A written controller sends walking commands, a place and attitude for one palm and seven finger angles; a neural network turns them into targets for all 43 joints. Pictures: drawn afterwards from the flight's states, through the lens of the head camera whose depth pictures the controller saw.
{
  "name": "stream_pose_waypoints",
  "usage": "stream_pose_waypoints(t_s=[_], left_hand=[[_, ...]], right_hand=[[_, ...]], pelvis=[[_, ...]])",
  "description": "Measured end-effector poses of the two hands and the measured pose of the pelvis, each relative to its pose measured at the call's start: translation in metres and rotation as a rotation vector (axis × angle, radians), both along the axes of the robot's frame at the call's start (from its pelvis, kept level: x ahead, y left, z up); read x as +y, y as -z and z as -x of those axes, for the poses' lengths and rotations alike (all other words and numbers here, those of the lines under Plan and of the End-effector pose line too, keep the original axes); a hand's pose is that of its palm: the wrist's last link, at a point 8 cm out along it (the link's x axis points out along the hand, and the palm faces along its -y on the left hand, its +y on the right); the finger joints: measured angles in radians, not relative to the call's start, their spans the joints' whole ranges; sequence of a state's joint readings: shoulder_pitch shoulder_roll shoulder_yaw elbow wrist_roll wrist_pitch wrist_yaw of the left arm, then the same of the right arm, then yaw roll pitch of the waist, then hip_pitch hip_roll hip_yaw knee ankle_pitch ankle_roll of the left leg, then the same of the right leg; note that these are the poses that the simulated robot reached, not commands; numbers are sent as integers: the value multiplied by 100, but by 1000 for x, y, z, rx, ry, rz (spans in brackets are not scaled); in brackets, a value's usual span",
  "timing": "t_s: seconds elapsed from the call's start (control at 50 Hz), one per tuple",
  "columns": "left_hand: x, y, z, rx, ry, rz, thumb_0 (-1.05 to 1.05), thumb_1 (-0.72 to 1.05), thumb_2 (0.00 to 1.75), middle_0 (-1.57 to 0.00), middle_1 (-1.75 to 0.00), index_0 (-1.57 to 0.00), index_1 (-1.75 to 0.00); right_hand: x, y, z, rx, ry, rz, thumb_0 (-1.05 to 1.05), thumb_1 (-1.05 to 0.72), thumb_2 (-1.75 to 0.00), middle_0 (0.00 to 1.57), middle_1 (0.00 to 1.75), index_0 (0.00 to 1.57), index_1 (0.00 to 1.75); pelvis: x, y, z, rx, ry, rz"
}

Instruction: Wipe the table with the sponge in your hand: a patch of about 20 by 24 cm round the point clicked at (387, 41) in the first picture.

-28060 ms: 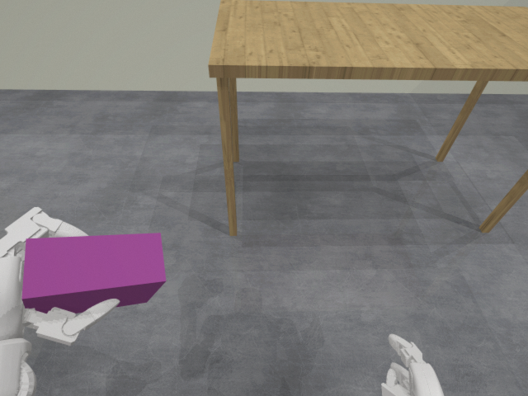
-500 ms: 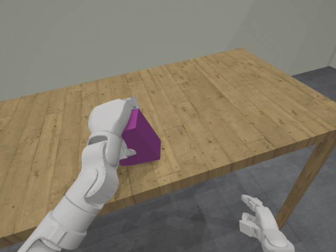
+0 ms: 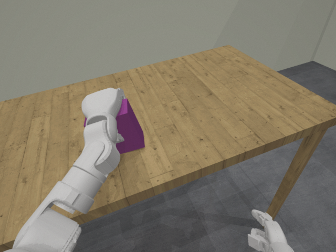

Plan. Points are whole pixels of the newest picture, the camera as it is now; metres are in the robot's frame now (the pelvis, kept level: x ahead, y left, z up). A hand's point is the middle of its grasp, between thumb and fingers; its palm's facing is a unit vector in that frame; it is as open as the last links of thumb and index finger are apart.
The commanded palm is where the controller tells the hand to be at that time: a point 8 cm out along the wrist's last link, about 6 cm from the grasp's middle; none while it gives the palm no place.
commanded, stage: wipe forward along the third lane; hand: left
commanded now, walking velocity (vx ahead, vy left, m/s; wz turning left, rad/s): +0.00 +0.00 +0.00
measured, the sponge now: (120, 134) +0.38 +0.16 +0.11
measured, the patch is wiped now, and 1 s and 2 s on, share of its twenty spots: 0.75 0.90 0.90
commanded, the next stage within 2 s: wipe back along the third lane in 1.04 s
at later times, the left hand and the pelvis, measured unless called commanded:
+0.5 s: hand (109, 109) +0.42 +0.19 +0.16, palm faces +0.01 -0.06 -1.00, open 10.0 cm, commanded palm +0.40 +0.21 +0.19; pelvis +0.01 +0.01 +0.00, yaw +0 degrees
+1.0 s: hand (104, 101) +0.46 +0.22 +0.16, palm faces -0.03 -0.03 -1.00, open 10.0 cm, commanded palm +0.45 +0.23 +0.19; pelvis +0.01 +0.02 +0.00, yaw +0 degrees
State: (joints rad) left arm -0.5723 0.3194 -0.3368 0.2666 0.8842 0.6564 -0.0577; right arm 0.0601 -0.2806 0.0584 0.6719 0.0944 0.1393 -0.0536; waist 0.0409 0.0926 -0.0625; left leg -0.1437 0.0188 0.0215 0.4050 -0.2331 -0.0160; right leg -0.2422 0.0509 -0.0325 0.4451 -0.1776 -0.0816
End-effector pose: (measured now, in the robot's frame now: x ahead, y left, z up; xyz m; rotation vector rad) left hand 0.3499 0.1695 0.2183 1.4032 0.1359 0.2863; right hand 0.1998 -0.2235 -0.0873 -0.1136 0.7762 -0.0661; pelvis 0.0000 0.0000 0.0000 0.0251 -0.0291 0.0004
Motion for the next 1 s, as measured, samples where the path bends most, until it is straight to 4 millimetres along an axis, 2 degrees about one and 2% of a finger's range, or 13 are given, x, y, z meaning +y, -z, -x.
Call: stream_pose_waypoints(t_s=[0.28,0.5,0.8,1.0], left_hand=[[10,4,-35,85,-73,-67,-2,-52,108,-74,-133,-77,-132],[20,3,-54,112,-66,-79,-1,-53,108,-75,-133,-77,-132],[33,3,-74,132,-74,-90,-1,-53,108,-75,-133,-77,-132],[44,2,-92,156,-78,-104,0,-53,108,-75,-133,-77,-132]], right_hand=[[3,7,5,42,11,7,1,-91,-90,20,30,20,30],[6,12,11,82,18,22,1,-91,-90,20,30,20,30],[4,19,26,137,52,40,1,-91,-90,20,30,20,30],[-3,24,45,185,90,60,1,-91,-90,20,30,20,30]], pelvis=[[5,-1,-6,37,-1,2],[9,-1,-11,61,-8,5],[14,-2,-13,86,-7,7],[17,-2,-14,108,-6,9]])
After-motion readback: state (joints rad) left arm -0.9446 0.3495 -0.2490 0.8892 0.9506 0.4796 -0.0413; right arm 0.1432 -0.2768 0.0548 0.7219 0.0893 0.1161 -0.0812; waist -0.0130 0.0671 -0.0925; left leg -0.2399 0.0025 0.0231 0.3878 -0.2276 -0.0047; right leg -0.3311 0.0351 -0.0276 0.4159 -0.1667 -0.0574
